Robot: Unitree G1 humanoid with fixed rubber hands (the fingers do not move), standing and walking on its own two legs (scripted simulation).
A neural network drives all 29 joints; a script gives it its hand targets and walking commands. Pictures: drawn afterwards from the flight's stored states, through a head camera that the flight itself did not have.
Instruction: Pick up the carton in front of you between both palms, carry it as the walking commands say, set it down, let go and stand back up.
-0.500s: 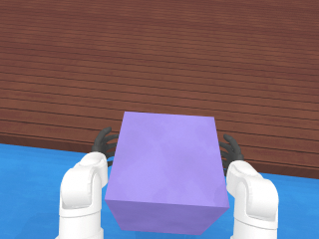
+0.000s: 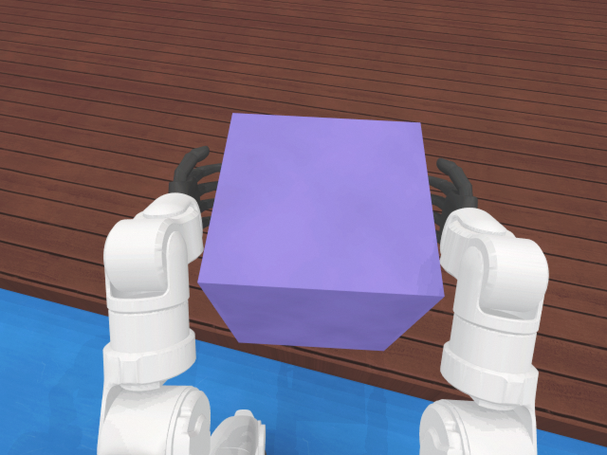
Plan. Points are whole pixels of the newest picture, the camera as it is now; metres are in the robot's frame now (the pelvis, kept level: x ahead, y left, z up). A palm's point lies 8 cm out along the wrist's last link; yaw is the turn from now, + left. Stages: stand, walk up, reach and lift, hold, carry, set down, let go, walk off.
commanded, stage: carry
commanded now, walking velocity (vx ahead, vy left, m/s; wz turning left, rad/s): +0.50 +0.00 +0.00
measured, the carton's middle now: (317, 246) +0.35 +0.02 +0.08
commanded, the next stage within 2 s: none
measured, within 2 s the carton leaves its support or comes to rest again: neither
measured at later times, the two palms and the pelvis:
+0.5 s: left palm (256, 58) +0.73 +0.15 +0.13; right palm (424, 71) +0.70 -0.15 +0.13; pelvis +0.33 +0.03 -0.01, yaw -1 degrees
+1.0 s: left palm out of the picture +1.05 +0.17 +0.29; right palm out of the picture +1.08 -0.13 +0.28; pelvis +0.69 -0.02 +0.11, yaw +1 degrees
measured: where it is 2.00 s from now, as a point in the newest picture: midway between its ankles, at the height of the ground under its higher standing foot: (335, 169)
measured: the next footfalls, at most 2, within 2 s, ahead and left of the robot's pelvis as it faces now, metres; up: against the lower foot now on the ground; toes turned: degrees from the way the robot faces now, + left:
left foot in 0.18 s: +0.30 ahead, +0.09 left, +0.00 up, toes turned +5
right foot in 0.64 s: +0.67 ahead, -0.07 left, +0.12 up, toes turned -5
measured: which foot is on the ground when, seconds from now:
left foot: up 0.00-0.16, down 0.18-0.66, up 0.68-1.00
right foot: down 0.00-0.18, up 0.20-0.62, down 0.64-1.00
